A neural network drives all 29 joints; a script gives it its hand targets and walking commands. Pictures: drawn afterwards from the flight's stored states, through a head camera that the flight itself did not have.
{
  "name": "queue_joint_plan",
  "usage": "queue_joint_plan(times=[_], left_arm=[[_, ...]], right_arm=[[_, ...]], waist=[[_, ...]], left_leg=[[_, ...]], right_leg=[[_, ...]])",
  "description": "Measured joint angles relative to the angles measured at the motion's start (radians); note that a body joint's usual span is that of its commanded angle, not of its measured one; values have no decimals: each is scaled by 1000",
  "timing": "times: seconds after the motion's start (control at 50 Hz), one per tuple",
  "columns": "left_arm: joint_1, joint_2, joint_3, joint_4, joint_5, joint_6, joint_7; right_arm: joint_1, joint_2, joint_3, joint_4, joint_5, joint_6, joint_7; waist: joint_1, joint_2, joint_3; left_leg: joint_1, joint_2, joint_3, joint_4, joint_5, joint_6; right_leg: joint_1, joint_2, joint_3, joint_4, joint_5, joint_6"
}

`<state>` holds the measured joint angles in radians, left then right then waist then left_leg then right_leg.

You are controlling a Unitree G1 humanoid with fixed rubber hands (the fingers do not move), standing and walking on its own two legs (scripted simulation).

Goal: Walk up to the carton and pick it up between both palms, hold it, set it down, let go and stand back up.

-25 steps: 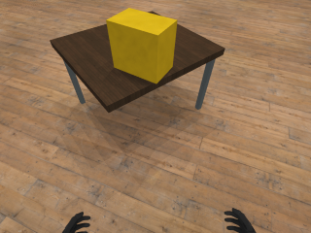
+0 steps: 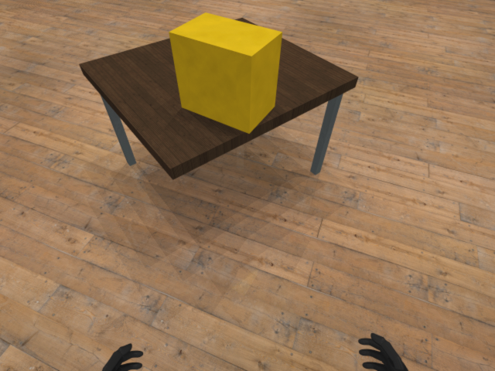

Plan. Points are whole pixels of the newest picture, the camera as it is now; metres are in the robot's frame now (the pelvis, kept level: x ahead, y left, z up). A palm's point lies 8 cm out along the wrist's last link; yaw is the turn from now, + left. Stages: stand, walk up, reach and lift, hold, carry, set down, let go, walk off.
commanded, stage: stand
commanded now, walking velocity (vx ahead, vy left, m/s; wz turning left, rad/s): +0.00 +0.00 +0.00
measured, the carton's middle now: (227, 73) +1.01 +0.09 -0.04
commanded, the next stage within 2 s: walk up in 0.68 s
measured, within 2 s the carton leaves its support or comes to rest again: neither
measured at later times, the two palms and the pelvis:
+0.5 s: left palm out of the picture +0.11 +0.24 -0.11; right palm out of the picture +0.13 -0.24 -0.09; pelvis +0.00 +0.00 +0.00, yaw +0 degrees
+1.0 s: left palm out of the picture +0.09 +0.24 -0.11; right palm out of the picture +0.09 -0.26 -0.10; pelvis -0.01 -0.01 +0.00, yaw +2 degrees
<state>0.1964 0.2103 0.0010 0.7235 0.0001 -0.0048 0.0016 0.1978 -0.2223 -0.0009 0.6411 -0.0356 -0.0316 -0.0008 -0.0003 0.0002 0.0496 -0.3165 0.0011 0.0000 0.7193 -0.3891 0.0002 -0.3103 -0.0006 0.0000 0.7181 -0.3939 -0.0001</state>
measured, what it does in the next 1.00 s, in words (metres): stands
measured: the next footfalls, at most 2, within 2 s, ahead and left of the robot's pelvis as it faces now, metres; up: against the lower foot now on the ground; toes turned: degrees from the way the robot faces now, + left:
right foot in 1.28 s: +0.15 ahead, -0.21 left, +0.00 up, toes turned +15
left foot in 1.56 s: +0.04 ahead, -0.08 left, +0.00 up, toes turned +18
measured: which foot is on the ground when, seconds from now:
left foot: down 0.00-1.00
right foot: down 0.00-0.90, up 0.92-1.00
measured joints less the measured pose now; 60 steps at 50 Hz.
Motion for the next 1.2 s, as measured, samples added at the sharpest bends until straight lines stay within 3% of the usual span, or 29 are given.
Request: queue_joint_plan(times=[0.92,0.98,1.06,1.2], left_arm=[[-1,4,8,71,0,-8,-13],[-9,26,37,67,0,16,-39],[-13,84,73,54,0,22,-57],[-20,164,123,37,0,41,-61]], right_arm=[[7,-6,0,73,0,-15,-1],[62,-19,-1,74,0,-45,-17],[152,-41,0,89,0,-54,-43],[249,-67,0,96,0,-55,-72]], waist=[[0,-3,0],[-8,-13,2],[-21,-45,10],[-38,-123,37]], left_leg=[[0,-1,-1,3,16,3],[1,-6,-28,5,15,6],[1,-6,-84,2,15,6],[0,-6,-186,4,4,6]], right_leg=[[-3,0,0,15,-5,0],[-48,0,3,175,-142,0],[-125,0,42,313,-99,0],[-212,-7,64,322,-85,0]])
